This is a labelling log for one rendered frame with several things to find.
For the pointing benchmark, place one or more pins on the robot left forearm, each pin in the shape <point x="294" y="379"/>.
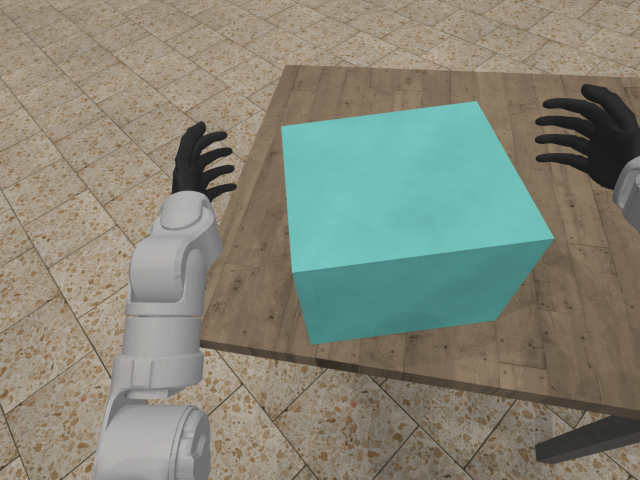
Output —
<point x="167" y="276"/>

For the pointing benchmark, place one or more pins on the robot left upper arm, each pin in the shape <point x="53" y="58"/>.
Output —
<point x="155" y="442"/>

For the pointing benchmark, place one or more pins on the robot right forearm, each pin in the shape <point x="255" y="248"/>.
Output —
<point x="626" y="194"/>

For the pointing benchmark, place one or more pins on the carton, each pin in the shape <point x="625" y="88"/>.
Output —
<point x="405" y="221"/>

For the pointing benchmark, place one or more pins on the table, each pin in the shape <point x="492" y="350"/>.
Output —
<point x="569" y="336"/>

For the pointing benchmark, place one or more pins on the left robot hand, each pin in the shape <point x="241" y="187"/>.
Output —
<point x="188" y="173"/>

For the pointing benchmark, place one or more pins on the right robot hand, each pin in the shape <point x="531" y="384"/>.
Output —
<point x="613" y="132"/>

